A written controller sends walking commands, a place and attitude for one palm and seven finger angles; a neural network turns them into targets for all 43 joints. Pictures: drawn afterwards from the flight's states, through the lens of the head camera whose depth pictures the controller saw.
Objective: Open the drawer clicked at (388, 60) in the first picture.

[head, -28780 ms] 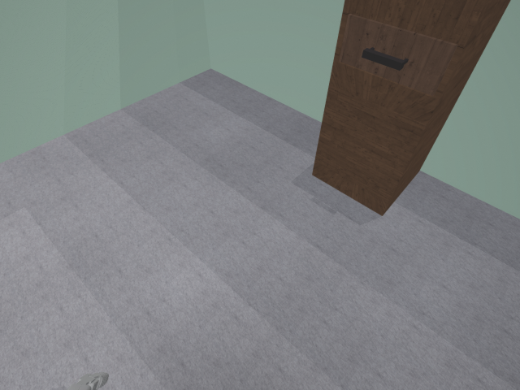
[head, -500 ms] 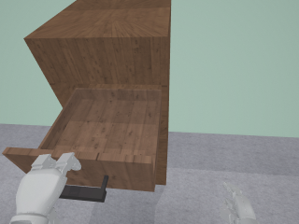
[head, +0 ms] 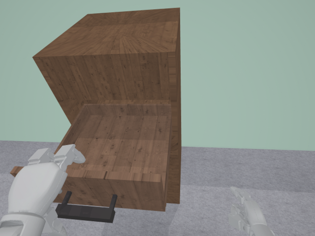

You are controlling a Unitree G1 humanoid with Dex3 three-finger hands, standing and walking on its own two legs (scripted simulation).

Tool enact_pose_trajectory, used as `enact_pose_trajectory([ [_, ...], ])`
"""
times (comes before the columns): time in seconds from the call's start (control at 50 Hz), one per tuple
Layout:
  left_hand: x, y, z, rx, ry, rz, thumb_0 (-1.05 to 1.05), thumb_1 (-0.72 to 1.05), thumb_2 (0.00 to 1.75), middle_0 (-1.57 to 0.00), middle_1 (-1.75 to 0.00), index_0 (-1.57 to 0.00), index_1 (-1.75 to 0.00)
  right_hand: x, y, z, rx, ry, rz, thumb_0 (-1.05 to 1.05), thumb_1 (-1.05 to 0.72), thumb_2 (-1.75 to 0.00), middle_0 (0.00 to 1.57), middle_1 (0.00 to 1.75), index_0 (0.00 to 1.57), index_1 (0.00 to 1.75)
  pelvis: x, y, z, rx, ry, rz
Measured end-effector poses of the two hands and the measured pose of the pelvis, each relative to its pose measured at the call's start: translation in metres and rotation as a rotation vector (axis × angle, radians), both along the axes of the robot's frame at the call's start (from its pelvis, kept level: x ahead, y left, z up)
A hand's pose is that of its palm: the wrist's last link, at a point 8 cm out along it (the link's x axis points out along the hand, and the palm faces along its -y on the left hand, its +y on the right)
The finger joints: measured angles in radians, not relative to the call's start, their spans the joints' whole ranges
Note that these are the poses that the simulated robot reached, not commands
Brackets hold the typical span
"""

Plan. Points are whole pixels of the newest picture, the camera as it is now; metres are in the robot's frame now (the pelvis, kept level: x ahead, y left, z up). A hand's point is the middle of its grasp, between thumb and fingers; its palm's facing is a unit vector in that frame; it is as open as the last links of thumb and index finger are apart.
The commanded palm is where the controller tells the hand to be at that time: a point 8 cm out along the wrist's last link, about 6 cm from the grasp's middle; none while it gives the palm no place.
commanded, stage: lift the hand off the handle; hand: left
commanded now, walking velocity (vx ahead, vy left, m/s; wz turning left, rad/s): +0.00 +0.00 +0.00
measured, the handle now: (88, 204) +0.19 +0.23 -0.01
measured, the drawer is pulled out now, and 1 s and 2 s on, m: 0.30 0.30 0.30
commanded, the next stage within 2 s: draw the hand back to the body in 0.14 s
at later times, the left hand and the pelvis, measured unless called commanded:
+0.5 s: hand (53, 191) +0.15 +0.24 +0.14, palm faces +0.08 -0.08 -0.99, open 13.9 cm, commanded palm +0.13 +0.24 +0.19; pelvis +0.00 -0.01 +0.00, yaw +1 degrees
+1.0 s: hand (61, 177) +0.18 +0.23 +0.14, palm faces +0.33 -0.79 -0.51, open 13.6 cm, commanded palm +0.13 +0.26 +0.19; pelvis +0.01 +0.01 +0.00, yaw +1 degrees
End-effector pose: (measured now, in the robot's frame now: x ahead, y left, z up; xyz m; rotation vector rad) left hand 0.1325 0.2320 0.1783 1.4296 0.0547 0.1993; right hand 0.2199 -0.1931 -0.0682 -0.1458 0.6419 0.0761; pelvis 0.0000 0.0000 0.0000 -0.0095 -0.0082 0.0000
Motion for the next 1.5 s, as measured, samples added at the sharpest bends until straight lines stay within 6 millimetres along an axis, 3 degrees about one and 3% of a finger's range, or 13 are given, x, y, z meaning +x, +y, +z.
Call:
enact_pose_trajectory([
  [0.16, -0.003, -0.007, 0.018, 0.049, -0.011, -0.045, 0.0, -0.49, 0.3, -0.32, -1.2, -0.32, -1.2, 0.004, -0.008, 0.005, -0.009, -0.008, 0.011, 0.02, -0.91, -0.89, 0.2, 0.3, 0.2, 0.3, 0.002, -0.007, 0.002, -0.002, -0.012, 0.002],
  [0.38, -0.01, 0.0, 0.005, 0.024, 0.059, -0.028, 0.0, -0.49, 0.3, -0.32, -1.2, -0.32, -1.2, 0.002, -0.016, 0.001, -0.054, 0.007, 0.011, 0.02, -0.91, -0.89, 0.2, 0.3, 0.2, 0.3, 0.002, -0.01, 0.002, -0.004, -0.018, 0.017],
  [0.58, -0.002, 0.015, 0.014, 0.055, 0.007, -0.044, 0.0, -0.49, 0.3, -0.32, -1.2, -0.32, -1.2, -0.001, -0.011, -0.001, -0.044, 0.026, -0.015, 0.02, -0.91, -0.89, 0.2, 0.3, 0.2, 0.3, 0.004, -0.005, 0.002, -0.009, -0.009, 0.012],
  [0.86, 0.001, 0.029, 0.004, 0.04, 0.043, -0.046, 0.0, -0.49, 0.3, -0.32, -1.2, -0.32, -1.2, 0.0, 0.003, 0.0, -0.058, 0.038, -0.01, 0.02, -0.91, -0.89, 0.2, 0.3, 0.2, 0.3, 0.004, 0.008, 0.001, -0.014, 0.013, 0.009],
  [0.94, 0.005, 0.036, -0.006, -0.6, -0.141, 0.008, 0.0, -0.48, 0.3, -0.32, -1.19, -0.32, -1.19, -0.004, 0.009, 0.004, -0.029, -0.036, -0.058, 0.02, -0.91, -0.89, 0.2, 0.3, 0.2, 0.3, 0.003, 0.01, 0.001, -0.007, -0.023, 0.01],
  [0.98, 0.009, 0.036, -0.012, -0.783, -0.22, 0.037, 0.0, -0.45, 0.32, -0.31, -1.17, -0.32, -1.17, -0.009, 0.011, 0.006, -0.03, -0.053, -0.073, 0.02, -0.91, -0.89, 0.2, 0.3, 0.2, 0.3, 0.006, 0.008, 0.002, -0.001, -0.028, 0.012],
  [1.04, 0.014, 0.032, -0.01, -0.924, -0.318, 0.023, 0.0, -0.39, 0.34, -0.31, -1.13, -0.31, -1.13, -0.017, 0.01, 0.008, -0.049, -0.063, -0.074, 0.02, -0.9, -0.89, 0.2, 0.3, 0.2, 0.3, 0.012, 0.005, 0.004, 0.005, -0.033, 0.016],
  [1.22, 0.028, 0.031, 0.01, -0.929, -0.401, -0.033, 0.0, -0.13, 0.46, -0.29, -0.96, -0.28, -0.96, -0.022, -0.01, 0.004, -0.068, -0.043, -0.088, 0.02, -0.9, -0.89, 0.2, 0.3, 0.2, 0.3, 0.02, -0.004, 0.007, 0.004, -0.039, 0.019],
  [1.5, 0.022, 0.025, 0.004, -0.907, -0.348, 0.063, 0.01, 0.35, 0.66, -0.25, -0.65, -0.25, -0.65, -0.005, -0.04, 0.001, -0.077, -0.028, -0.129, 0.02, -0.9, -0.89, 0.2, 0.3, 0.2, 0.3, 0.026, -0.018, 0.01, 0.009, -0.027, 0.024],
])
